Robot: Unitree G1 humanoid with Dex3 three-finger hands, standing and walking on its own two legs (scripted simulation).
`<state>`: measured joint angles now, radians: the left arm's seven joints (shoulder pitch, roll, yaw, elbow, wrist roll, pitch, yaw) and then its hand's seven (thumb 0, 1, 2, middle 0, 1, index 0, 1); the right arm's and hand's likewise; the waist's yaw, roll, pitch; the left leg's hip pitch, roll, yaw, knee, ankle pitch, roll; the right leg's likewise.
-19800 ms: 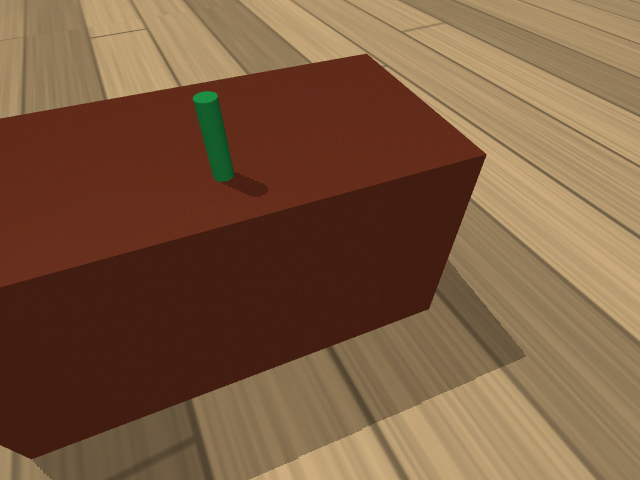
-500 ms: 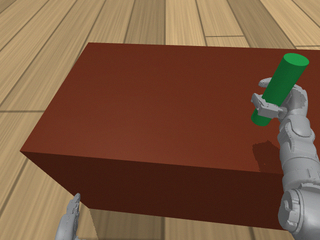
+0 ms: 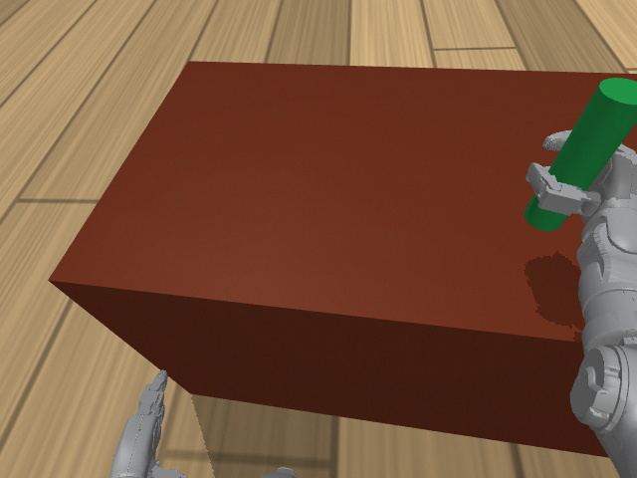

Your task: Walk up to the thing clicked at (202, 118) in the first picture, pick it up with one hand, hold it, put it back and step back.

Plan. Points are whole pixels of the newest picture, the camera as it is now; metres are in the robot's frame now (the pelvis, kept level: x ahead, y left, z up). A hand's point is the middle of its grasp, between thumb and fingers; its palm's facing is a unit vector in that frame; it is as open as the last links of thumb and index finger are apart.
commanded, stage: lower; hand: right
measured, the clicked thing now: (577, 165) +0.48 -0.24 +0.13
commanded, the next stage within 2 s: loosen in 1.10 s
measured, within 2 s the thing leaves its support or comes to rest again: rests again in 0.94 s
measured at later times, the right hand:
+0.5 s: hand (543, 198) +0.49 -0.24 +0.06, palm faces +0.24 +0.97 +0.02, open 6.3 cm
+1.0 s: hand (533, 209) +0.50 -0.23 +0.04, palm faces +0.23 +0.97 +0.02, open 6.3 cm
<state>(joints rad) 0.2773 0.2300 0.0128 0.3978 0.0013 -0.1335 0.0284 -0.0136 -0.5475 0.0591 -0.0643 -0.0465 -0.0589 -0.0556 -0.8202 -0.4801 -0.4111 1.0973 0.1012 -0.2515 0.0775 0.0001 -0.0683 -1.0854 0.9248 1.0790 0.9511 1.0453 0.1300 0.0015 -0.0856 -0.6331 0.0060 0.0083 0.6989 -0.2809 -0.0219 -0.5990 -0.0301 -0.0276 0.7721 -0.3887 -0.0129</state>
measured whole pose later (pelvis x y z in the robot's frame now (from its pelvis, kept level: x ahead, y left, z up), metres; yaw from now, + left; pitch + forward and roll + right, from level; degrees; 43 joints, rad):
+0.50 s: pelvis -0.01 +0.00 -0.03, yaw +0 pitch +18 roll +2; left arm 0.31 0.24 0.01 0.25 0.03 -0.12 0.02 -0.01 -0.56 0.07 -0.07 -0.05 -0.06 -0.06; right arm -0.87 -0.55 -0.47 1.19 0.07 -0.32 0.10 0.00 -0.08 -1.07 0.92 1.09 0.95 1.05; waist 0.18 0.01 -0.11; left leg -0.84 0.00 0.02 0.87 -0.34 -0.02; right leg -0.81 -0.04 -0.01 0.95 -0.45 -0.01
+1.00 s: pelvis -0.01 +0.00 -0.04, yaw +0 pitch +20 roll +3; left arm 0.34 0.25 0.01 0.14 0.04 -0.10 0.00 -0.01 -0.55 0.06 -0.07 -0.05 -0.06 -0.06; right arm -0.87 -0.56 -0.51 1.19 0.05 -0.36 0.11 0.00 -0.07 -1.08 0.92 1.09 0.94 1.06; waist 0.21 0.00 -0.12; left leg -0.93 0.00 0.04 0.96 -0.37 -0.01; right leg -0.91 -0.04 0.01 1.05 -0.49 -0.01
